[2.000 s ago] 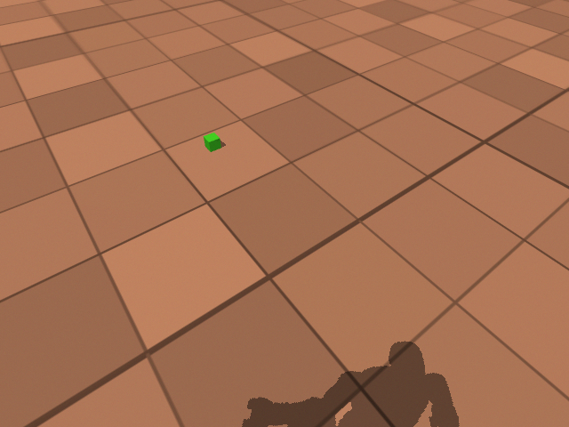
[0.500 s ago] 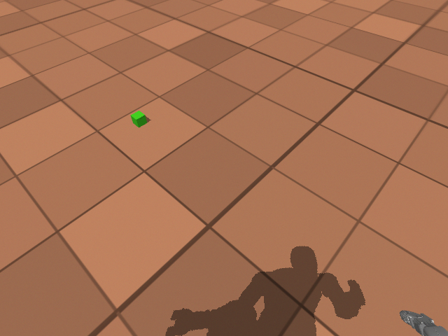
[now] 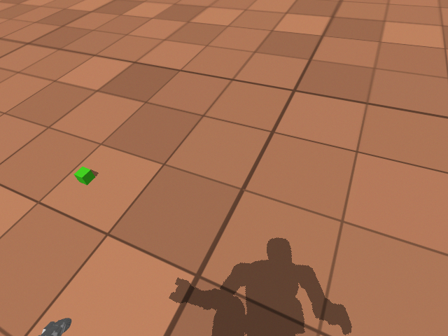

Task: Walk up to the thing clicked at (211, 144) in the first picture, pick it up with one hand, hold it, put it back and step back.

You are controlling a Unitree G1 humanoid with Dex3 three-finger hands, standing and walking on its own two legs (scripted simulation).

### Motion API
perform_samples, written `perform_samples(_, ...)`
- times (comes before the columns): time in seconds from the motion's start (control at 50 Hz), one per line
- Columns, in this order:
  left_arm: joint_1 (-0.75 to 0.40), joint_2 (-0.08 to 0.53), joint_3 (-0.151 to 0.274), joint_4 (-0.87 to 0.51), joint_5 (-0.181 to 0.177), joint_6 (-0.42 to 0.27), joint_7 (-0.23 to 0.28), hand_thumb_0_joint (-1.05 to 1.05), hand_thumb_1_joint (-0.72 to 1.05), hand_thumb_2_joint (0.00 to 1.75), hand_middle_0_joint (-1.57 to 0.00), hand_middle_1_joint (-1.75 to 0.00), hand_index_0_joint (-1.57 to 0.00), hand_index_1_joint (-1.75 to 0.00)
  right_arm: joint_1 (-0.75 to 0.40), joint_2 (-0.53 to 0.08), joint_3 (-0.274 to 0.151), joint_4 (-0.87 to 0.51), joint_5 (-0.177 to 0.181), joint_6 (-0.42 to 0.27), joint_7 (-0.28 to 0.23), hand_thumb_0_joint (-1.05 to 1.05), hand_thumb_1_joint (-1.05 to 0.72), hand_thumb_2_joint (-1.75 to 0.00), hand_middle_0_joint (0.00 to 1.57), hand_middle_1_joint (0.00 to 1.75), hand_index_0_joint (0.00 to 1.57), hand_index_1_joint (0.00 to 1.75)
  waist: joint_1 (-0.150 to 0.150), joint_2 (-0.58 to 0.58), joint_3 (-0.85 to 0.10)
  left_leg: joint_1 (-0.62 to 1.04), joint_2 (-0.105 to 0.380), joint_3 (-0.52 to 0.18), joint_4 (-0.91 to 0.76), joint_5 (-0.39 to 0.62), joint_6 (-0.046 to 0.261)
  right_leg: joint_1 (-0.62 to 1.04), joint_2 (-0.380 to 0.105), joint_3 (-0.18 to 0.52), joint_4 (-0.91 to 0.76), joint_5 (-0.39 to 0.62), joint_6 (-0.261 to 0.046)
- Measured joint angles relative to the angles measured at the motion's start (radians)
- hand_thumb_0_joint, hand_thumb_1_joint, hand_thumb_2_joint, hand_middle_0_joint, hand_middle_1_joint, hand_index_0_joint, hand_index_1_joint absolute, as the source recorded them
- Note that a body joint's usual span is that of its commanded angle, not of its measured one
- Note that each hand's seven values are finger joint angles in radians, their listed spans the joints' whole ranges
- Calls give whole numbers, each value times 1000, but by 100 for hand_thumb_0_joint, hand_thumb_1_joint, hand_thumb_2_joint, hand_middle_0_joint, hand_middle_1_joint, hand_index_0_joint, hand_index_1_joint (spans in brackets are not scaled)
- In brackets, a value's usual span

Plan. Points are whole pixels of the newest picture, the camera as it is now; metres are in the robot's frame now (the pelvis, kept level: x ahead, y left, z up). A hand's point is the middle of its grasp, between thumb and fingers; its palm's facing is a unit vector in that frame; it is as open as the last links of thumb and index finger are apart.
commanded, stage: walk up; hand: left
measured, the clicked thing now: (84, 175) +1.17 +0.87 -0.72
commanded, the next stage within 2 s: none
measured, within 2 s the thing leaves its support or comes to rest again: neither
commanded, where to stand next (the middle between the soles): +0.74 +0.85 m, yaw -28 degrees
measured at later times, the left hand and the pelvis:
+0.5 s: hand (15, 288) +0.29 +0.49 -0.13, palm faces -0.25 -0.83 -0.51, open 7.4 cm; pelvis +0.18 +0.19 +0.01, yaw -10 degrees
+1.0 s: hand out of the picture +0.46 +0.67 -0.13, palm faces -0.25 -0.75 -0.61, open 7.4 cm; pelvis +0.35 +0.35 -0.03, yaw -15 degrees
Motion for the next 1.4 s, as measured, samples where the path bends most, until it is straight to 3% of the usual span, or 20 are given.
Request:
perform_samples(0.12, 78, -1, -7, 19, 21, -15, -5, 0, 90, 90, -21, -30, -21, -30, -68, -34, -16, -40, -2, -5, 29, 1, -90, -90, 21, 30, 20, 29, 23, 0, -4, -147, 117, -74, -170, 123, 13, 70, -34, 63, -12, -52, 52)
perform_samples(0.22, 130, 29, -2, 37, 36, -15, -3, 0, 89, 90, -21, -30, -21, -30, -106, -71, -40, -56, -2, -8, 45, 1, -90, -90, 20, 30, 20, 29, 45, -20, -18, -117, 134, -39, -348, 189, 32, 75, -93, 125, 47, -143, 79)
perform_samples(0.26, 137, 57, 5, 52, 42, -3, 4, 0, 89, 90, -21, -30, -21, -30, -115, -68, -51, -66, -5, -23, 39, 1, -90, -90, 20, 30, 20, 29, 39, -64, -16, -87, 95, 8, -357, 171, 11, 45, -145, 165, 139, -197, 54)
perform_samples(0.3, 122, 78, 13, 80, 32, 19, 25, 0, 89, 90, -21, -30, -21, -30, -122, -45, -46, -76, -3, -42, 25, 1, -90, -90, 20, 30, 20, 29, 33, -99, -1, -92, 78, 50, -298, 121, 7, -49, -122, 221, 363, -248, 10)
perform_samples(0.34, 103, 88, 10, 104, 18, 28, 37, 0, 90, 90, -21, -30, -20, -30, -118, -11, -36, -75, 5, -42, 11, 1, -90, -90, 20, 30, 20, 29, 24, -118, 9, -61, 70, 81, -324, 112, 21, -144, -79, 195, 538, -207, -12)
perform_samples(0.4, 95, 90, 7, 117, 2, 15, 28, 0, 90, 90, -21, -30, -20, -30, -95, 26, -16, -71, 7, -37, -1, 1, -90, -90, 20, 30, 20, 29, 12, -141, 16, 19, 48, 134, -427, 130, 51, -230, -59, 101, 563, -125, -10)
perform_samples(0.5, 100, 51, -1, 110, 3, 12, 15, 0, 90, 90, -21, -30, -20, -30, -38, 23, -6, -74, -6, -32, -12, 1, -90, -90, 21, 30, 21, 30, -14, -117, 19, 135, -1, 202, -539, 125, 100, -251, -44, -11, 360, -110, 11)
perform_samples(0.62, 115, 9, 5, 68, 9, 3, 9, 0, 90, 90, -21, -30, -20, -30, 12, -11, -10, -68, -13, 10, -9, 1, -90, -90, 21, 30, 21, 30, -19, -56, 0, 191, -45, 258, -481, 11, 129, -129, -37, -47, 84, 30, -14)
perform_samples(0.64, 118, 11, 11, 55, 15, -6, 13, 0, 90, 90, -21, -30, -20, -30, 13, -13, -9, -65, -13, 16, -9, 1, -90, -90, 21, 30, 21, 30, -7, -40, -3, 169, -36, 249, -410, -27, 115, -114, -27, -44, 71, 12, -29)
perform_samples(0.7, 105, 11, 14, 21, 17, -5, 35, 0, 90, 90, -21, -30, -20, -30, -10, -6, -3, -50, -18, 40, -14, 1, -90, -90, 21, 30, 20, 29, 23, 13, 10, 42, -35, 102, -114, -84, 40, -112, -9, -57, 130, -37, -28)
perform_samples(0.76, 104, 8, 12, 6, 16, -7, 48, 0, 90, 90, -21, -30, -21, -30, -46, -9, 3, -44, -13, 45, -9, 1, -90, -90, 21, 30, 20, 29, 48, 34, 16, -66, -1, 16, 25, -41, 20, -78, -20, -46, 112, -43, -4)
perform_samples(0.92, 147, 42, 14, 5, 46, -21, 40, 0, 89, 90, -21, -30, -21, -30, -137, -62, -26, -80, -5, 41, 15, 1, -90, -90, 21, 30, 21, 29, 74, 12, 9, -143, 124, -53, -134, 35, 24, -62, -114, 42, 140, -99, 57)
perform_samples(0.98, 159, 64, 16, 10, 51, -15, 39, 0, 89, 90, -21, -30, -21, -30, -154, -92, -44, -91, -1, 34, 17, 1, -90, -90, 21, 30, 20, 29, 82, 3, 1, -98, 121, -27, -230, 22, 33, -80, -154, 84, 177, -137, 60)
perform_samples(1.02, 151, 91, 23, 28, 50, 0, 46, 0, 89, 90, -21, -30, -21, -30, -160, -86, -56, -93, -3, 17, 10, 1, -90, -90, 20, 30, 20, 29, 77, -45, 11, -62, 78, 20, -248, 19, 4, -101, -207, 135, 242, -167, 33)
perform_samples(1.06, 128, 100, 30, 66, 38, 23, 65, 0, 89, 90, -21, -30, -21, -30, -151, -66, -47, -96, -2, -3, 0, 1, -90, -90, 20, 30, 20, 29, 67, -62, 18, -56, 67, 47, -211, -16, 4, -157, -153, 201, 405, -243, 3)
perform_samples(1.14, 90, 99, 20, 104, 4, 23, 74, 0, 90, 90, -21, -30, -20, -30, -111, -4, -14, -89, 6, -6, -22, 1, -90, -90, 20, 30, 20, 29, 34, -94, 29, 23, 47, 94, -310, 2, 40, -264, -45, 146, 590, -192, -10)
perform_samples(1.24, 72, 51, 1, 78, -8, 2, 59, 0, 90, 90, -21, -30, -20, -30, -61, 10, 0, -89, -6, 5, -34, 1, -90, -90, 21, 30, 21, 30, -8, -89, 64, 122, -2, 149, -427, 24, 96, -263, -13, -1, 383, -130, 6)
perform_samples(1.3, 78, 18, -6, 48, -3, -7, 54, 0, 90, 90, -21, -30, -20, -30, -37, -2, -2, -96, -10, 26, -34, 1, -90, -90, 21, 30, 21, 30, -20, -66, 70, 145, -25, 180, -414, -12, 117, -181, 2, -51, 155, 14, -4)
perform_samples(1.34, 91, 13, -3, 17, 13, -19, 60, 0, 90, 90, -21, -30, -20, -30, -27, -5, -3, -98, -4, 39, -35, 1, -90, -90, 21, 30, 21, 30, -5, -48, 68, 108, -31, 173, -291, -70, 98, -139, 15, -41, 84, 22, -34)
perform_samples(1.4, 74, 3, -9, -8, 21, -7, 72, 0, 90, 90, -21, -30, -21, -30, -32, -3, -5, -85, -5, 61, -46, 1, -90, -90, 21, 30, 20, 29, 17, 1, 76, -13, -44, 53, 16, -124, 41, -140, 10, -48, 137, -10, -32)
